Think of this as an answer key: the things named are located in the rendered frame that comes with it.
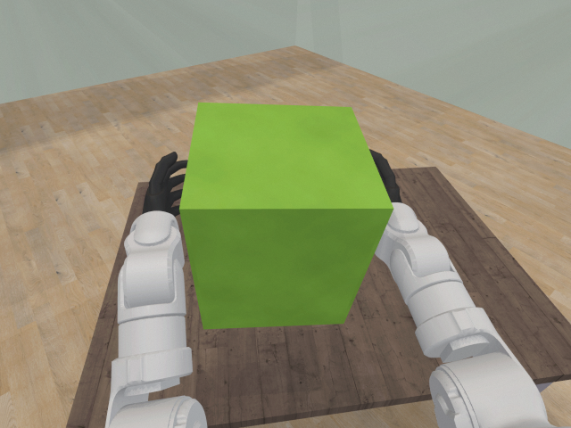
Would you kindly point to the robot right forearm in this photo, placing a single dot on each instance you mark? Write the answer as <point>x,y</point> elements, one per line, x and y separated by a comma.
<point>449,325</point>

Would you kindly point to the robot left upper arm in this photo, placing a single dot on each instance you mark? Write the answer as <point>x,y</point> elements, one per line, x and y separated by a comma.
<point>176,412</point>

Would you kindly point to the robot left forearm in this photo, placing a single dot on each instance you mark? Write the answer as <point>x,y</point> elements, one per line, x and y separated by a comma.
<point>151,313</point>

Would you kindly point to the robot right hand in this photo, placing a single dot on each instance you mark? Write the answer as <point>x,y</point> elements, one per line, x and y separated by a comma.
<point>387,176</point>

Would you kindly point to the robot right upper arm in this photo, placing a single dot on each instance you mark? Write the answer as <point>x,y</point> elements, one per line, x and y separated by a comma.
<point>487,391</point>

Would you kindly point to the robot left hand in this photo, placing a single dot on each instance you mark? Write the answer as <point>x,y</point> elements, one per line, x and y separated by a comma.
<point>158,195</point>

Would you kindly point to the carton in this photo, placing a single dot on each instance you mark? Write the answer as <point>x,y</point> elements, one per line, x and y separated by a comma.
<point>282,210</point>

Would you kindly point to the table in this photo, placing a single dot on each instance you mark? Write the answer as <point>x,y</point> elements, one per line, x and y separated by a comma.
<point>263,375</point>

